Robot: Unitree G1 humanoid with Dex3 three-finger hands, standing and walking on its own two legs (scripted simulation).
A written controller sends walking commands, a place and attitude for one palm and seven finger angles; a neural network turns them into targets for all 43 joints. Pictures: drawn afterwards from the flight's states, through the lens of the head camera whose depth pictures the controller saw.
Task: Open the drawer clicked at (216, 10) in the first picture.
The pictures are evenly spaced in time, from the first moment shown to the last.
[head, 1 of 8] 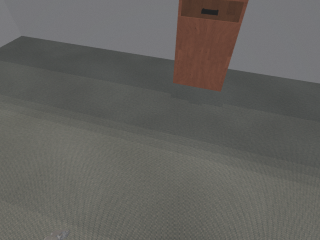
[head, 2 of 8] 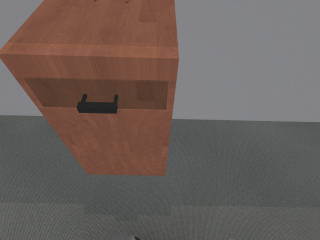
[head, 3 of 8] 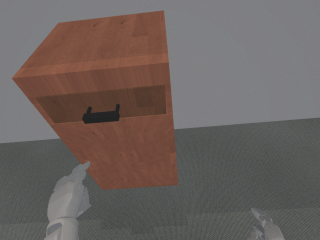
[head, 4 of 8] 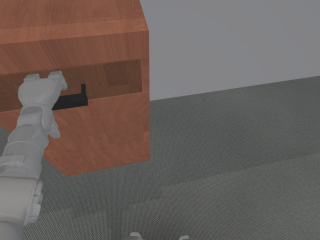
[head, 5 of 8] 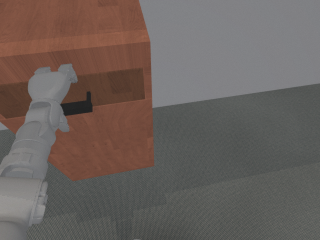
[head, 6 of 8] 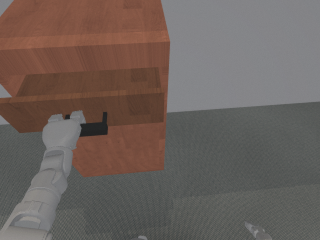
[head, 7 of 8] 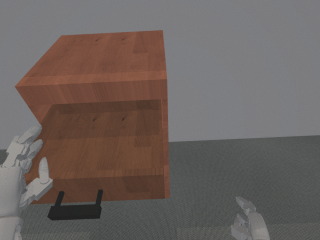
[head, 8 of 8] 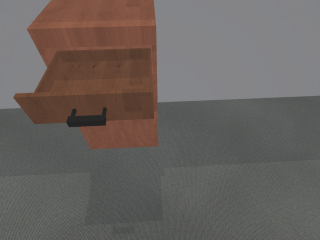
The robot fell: no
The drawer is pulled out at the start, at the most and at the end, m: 0.00 0.30 0.30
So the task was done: yes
